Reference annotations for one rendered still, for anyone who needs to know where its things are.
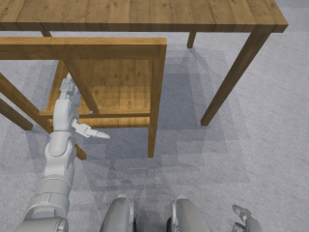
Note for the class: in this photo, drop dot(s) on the robot left thigh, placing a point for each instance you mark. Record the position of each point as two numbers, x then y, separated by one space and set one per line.
120 214

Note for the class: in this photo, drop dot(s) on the right robot hand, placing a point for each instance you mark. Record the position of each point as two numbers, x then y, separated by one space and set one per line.
251 224

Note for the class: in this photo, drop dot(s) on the left robot hand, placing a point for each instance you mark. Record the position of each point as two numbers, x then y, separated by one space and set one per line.
65 109

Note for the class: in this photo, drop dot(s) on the robot left shin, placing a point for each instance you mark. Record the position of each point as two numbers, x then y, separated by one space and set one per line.
130 226

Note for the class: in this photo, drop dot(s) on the table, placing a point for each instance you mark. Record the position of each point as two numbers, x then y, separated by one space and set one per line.
258 17

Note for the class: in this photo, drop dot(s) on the robot left upper arm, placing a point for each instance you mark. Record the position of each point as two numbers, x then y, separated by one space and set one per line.
44 224

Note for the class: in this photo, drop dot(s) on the robot left forearm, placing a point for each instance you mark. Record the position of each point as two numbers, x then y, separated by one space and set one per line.
51 199

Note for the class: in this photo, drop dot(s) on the chair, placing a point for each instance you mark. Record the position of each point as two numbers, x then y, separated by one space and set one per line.
119 79

